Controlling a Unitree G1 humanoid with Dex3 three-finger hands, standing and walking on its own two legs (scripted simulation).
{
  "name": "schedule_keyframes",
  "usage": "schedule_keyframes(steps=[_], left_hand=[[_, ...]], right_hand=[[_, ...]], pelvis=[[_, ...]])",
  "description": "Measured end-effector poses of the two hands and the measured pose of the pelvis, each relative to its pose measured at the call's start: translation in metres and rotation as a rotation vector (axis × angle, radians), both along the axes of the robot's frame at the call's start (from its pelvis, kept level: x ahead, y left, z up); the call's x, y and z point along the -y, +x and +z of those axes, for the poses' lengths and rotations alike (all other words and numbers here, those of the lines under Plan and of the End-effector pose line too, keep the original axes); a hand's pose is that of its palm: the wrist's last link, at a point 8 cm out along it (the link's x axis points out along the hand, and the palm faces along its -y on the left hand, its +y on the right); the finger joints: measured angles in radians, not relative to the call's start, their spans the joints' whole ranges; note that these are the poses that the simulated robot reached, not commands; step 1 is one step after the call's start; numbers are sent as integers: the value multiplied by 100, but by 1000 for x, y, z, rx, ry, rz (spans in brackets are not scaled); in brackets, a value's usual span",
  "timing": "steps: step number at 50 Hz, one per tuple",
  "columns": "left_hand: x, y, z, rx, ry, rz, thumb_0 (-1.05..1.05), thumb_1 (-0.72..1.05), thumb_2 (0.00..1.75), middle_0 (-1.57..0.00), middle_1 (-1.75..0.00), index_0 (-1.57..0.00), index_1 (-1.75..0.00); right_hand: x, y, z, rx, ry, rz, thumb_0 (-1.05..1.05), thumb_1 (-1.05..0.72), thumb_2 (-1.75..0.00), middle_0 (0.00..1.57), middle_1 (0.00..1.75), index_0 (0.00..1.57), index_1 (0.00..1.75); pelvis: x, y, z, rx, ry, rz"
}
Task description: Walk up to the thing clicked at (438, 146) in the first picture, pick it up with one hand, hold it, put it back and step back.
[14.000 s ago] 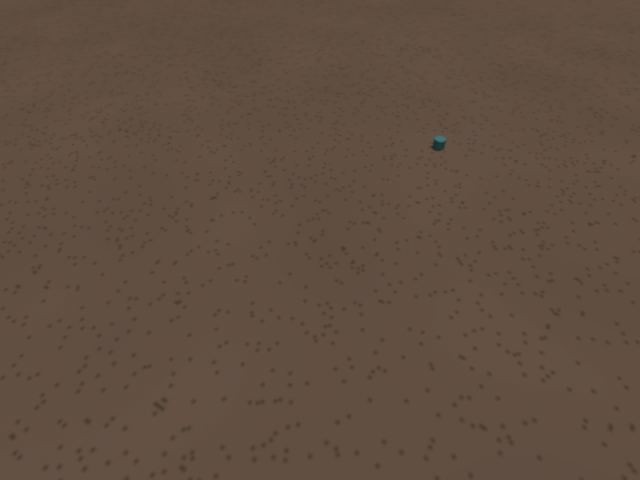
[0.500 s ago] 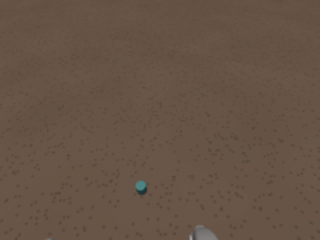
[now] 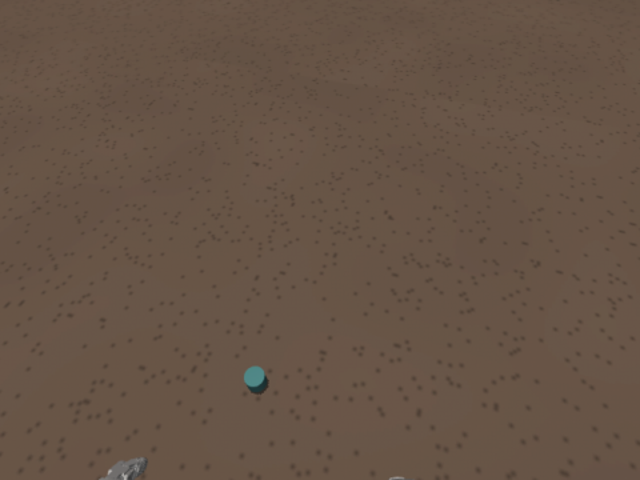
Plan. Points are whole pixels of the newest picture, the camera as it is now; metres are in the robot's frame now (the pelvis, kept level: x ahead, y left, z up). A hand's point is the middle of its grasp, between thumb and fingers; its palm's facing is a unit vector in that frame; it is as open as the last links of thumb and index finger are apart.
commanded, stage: stand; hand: left
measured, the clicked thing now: (255, 379) +0.50 +0.23 -0.74
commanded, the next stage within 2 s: walk up in 1.92 s
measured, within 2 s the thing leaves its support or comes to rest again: neither
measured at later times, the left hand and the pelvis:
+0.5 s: hand out of the picture +0.13 +0.27 -0.14, palm faces -0.03 -0.94 -0.34, open 7.4 cm; pelvis +0.05 +0.02 +0.02, yaw -1 degrees
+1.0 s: hand out of the picture +0.13 +0.26 -0.14, palm faces -0.04 -0.94 -0.34, open 7.4 cm; pelvis +0.05 +0.00 +0.02, yaw +0 degrees
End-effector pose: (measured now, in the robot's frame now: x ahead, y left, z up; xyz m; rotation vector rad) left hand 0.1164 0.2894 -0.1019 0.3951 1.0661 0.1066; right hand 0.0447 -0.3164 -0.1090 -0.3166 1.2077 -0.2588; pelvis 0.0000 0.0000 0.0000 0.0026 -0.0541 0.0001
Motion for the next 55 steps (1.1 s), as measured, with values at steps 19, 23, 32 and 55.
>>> schedule_keyframes(steps=[19, 23, 32, 55], left_hand=[[-23, 15, -2, -89, -37, 113, 1, 91, 89, -21, -30, -20, -30], [-27, 12, -1, -116, -24, 126, 1, 91, 89, -21, -30, -20, -30], [-26, 11, 1, -145, -11, 131, 1, 91, 89, -21, -30, -20, -30], [-8, 12, 3, -140, -13, 122, 1, 91, 89, -21, -30, -20, -30]], right_hand=[[-37, 84, 15, 45, 32, 53, 1, -90, -89, 21, 30, 21, 30], [-37, 97, 17, 47, 28, 54, 1, -90, -89, 20, 30, 20, 30], [-36, 109, 17, 41, 36, 52, 1, -90, -89, 20, 30, 20, 30], [-22, 72, 8, -44, 52, 13, 1, -90, -89, 20, 30, 20, 30]], pelvis=[[-15, 48, 17, -6, -4, -7], [-16, 51, 18, -10, -2, -9], [-14, 55, 20, -20, -2, -11], [-1, 52, 21, -27, -1, -6]])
